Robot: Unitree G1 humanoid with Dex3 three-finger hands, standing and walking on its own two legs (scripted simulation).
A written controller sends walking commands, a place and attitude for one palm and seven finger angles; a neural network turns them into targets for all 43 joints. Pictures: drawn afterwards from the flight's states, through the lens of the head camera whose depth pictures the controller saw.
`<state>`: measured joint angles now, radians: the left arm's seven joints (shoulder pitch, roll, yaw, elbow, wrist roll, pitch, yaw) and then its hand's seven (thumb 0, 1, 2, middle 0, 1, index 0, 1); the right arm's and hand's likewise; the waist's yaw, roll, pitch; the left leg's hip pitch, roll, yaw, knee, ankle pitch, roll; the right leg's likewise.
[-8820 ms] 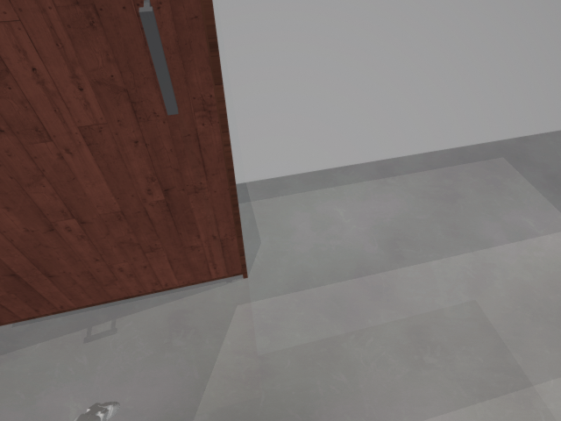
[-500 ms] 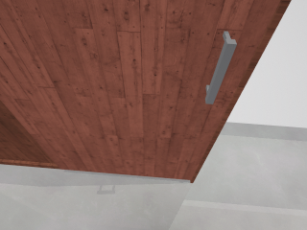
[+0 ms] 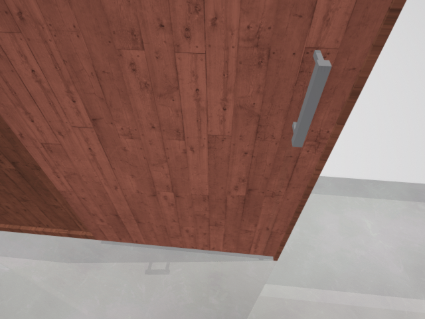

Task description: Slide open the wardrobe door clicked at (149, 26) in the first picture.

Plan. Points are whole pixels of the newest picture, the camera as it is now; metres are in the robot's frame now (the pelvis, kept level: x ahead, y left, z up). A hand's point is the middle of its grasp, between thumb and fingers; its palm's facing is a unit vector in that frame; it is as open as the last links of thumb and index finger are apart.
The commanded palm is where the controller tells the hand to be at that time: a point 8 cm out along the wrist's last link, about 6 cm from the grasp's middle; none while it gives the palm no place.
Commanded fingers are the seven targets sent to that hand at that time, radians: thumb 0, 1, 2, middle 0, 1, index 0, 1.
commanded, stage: come to a stop and stand still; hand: right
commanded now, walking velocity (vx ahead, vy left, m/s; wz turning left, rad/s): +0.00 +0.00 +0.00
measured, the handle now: (306, 102) +0.50 -0.16 +0.16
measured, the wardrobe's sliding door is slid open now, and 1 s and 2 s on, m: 0.00 0.00 0.00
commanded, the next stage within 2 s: look again from close up in 0.14 s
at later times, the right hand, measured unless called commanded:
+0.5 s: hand out of the picture +0.05 -0.23 -0.18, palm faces +0.01 +0.97 -0.24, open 7.4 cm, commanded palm none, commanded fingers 0.00 -0.90 -0.90 0.20 0.30 0.20 0.30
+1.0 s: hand out of the picture -0.03 -0.28 -0.17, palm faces -0.05 +0.95 -0.29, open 7.4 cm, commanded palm none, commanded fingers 0.00 -0.90 -0.90 0.20 0.30 0.20 0.30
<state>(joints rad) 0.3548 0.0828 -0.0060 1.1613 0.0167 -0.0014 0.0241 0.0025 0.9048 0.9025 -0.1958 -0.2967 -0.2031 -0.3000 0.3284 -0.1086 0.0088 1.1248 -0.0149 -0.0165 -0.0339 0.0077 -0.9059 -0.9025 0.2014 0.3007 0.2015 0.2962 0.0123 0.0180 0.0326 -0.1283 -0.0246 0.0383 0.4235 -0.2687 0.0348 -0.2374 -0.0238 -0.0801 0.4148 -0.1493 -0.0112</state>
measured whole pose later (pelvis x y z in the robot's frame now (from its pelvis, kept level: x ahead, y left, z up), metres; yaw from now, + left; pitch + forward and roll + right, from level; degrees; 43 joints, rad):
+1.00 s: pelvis -0.03 -0.05 +0.00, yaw +0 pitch -2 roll +1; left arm 0.24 0.29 0.02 1.03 0.01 0.01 -0.01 0.00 0.90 0.90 -0.20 -0.30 -0.21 -0.30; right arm 0.34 -0.28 0.01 1.02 -0.04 0.01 -0.02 0.01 -0.90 -0.90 0.20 0.30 0.20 0.30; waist 0.00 -0.01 0.03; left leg -0.17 0.04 0.01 0.44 -0.23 -0.03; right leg -0.27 0.03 -0.12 0.41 -0.12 -0.08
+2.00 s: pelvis +0.01 -0.03 +0.00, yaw +0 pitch -1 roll +0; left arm 0.15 0.29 0.00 1.10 0.01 -0.01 -0.01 0.00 0.90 0.90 -0.20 -0.30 -0.21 -0.30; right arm 0.19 -0.28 0.02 1.06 -0.03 -0.01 -0.02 0.01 -0.90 -0.90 0.20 0.30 0.20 0.30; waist 0.02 0.00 0.06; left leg -0.09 0.02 0.02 0.35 -0.24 -0.02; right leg -0.20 0.02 -0.10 0.35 -0.13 -0.06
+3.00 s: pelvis +0.01 -0.02 -0.01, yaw -2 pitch +1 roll -1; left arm 0.29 0.24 0.02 0.79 -0.01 -0.19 0.03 0.01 0.90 0.90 -0.20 -0.30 -0.21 -0.30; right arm 0.32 -0.26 -0.20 0.28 0.16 -0.21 0.04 0.02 -0.86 -0.88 0.21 0.33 0.21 0.32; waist 0.02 0.02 0.01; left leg -0.22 0.03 0.06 0.57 -0.37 0.01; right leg -0.33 0.03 -0.07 0.52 -0.21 -0.04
